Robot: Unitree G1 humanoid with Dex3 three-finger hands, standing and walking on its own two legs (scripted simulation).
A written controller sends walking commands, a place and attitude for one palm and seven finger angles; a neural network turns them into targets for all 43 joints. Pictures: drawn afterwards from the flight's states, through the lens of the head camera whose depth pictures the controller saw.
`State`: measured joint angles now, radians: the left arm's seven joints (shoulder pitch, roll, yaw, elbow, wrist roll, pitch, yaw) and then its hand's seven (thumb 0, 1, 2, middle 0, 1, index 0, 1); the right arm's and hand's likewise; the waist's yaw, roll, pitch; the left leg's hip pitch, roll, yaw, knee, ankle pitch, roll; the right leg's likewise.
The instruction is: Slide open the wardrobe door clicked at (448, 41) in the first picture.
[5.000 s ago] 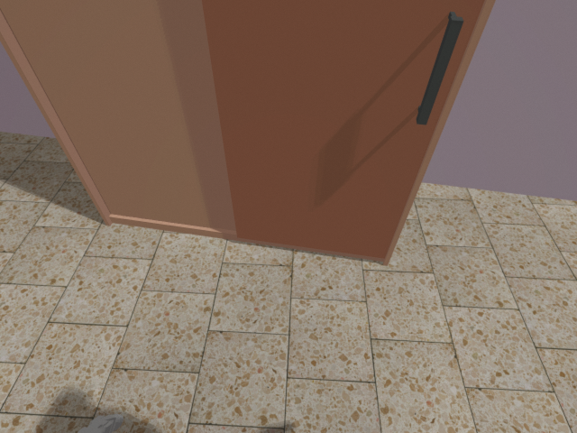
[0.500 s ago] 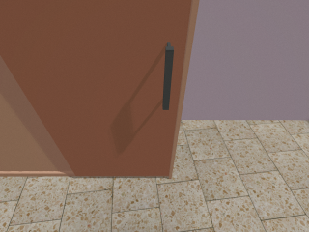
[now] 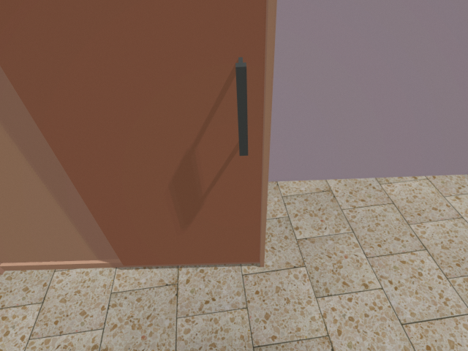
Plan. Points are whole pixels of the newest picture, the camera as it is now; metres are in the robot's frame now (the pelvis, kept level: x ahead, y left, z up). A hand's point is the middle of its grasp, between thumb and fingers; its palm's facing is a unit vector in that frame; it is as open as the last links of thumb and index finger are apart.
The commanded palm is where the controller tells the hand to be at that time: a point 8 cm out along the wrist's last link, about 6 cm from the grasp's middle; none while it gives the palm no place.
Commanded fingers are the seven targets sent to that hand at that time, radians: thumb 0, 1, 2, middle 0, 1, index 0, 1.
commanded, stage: come to a stop and stand still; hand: right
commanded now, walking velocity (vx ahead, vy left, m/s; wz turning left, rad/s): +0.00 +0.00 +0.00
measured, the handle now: (242, 109) +0.66 +0.04 +0.11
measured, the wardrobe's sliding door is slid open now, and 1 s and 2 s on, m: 0.00 0.00 0.00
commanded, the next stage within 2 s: look again from close up in 1.88 s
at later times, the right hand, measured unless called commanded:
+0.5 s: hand out of the picture -0.08 -0.23 -0.16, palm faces +0.01 +0.99 -0.15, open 7.4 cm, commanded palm none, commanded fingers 0.00 -0.90 -0.90 0.20 0.30 0.20 0.30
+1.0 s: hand out of the picture -0.09 -0.18 -0.14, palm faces +0.02 +0.98 -0.19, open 7.3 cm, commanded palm none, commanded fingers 0.00 -0.90 -0.90 0.20 0.30 0.20 0.30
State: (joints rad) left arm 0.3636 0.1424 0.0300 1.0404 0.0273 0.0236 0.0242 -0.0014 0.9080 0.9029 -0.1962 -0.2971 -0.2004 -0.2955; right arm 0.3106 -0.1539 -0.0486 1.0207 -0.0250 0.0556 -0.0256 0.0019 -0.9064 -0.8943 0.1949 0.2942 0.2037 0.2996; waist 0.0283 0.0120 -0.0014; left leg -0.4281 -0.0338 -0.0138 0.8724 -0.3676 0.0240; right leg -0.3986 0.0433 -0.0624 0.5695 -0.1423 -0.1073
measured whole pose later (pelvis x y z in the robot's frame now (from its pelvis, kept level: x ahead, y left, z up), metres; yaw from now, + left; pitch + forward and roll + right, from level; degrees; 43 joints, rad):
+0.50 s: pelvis -0.10 -0.05 +0.02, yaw +1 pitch -1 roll +2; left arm 0.45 0.14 0.02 1.06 0.03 0.00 0.03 0.00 0.91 0.90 -0.20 -0.30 -0.20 -0.30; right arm 0.35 -0.19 -0.06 1.00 -0.04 0.04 0.01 0.00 -0.91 -0.89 0.19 0.29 0.20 0.30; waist 0.03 0.03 -0.03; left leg -0.49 -0.01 0.01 1.06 -0.33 0.05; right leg -0.28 0.00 -0.02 0.49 -0.21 -0.05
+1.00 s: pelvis -0.10 -0.01 +0.03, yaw +2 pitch -1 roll -1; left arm 0.32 0.19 0.05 1.00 0.02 0.02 -0.01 0.00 0.91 0.90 -0.20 -0.30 -0.20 -0.30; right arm 0.35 -0.13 -0.02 1.02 -0.03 -0.01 -0.01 0.00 -0.92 -0.89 0.20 0.29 0.20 0.30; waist 0.00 0.00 -0.01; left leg -0.17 0.03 0.05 0.38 -0.20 0.02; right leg -0.45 -0.01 -0.05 0.78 -0.27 0.01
